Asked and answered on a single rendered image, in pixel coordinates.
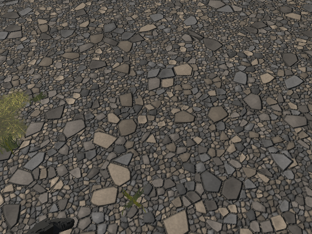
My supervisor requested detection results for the robot left hand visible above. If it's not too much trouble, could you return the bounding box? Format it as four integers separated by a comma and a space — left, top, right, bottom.
23, 217, 75, 234

